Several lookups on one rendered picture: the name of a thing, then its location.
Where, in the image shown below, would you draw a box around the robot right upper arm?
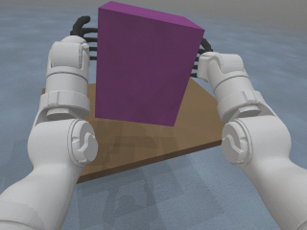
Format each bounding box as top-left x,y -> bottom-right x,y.
221,115 -> 307,230

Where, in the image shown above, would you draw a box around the table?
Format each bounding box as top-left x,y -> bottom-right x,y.
32,78 -> 226,184

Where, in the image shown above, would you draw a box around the right robot forearm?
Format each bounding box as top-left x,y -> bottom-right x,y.
197,52 -> 292,148

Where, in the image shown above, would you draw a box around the carton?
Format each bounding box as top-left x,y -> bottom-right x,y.
95,1 -> 205,127

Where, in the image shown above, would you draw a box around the left robot forearm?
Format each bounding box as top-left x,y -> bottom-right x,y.
27,35 -> 90,159

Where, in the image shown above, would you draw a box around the right robot hand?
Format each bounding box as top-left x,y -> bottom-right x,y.
190,38 -> 213,78

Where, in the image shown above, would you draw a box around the robot left upper arm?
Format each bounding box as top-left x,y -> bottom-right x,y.
0,118 -> 99,230

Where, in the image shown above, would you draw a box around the left robot hand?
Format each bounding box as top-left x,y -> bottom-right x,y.
70,15 -> 98,60

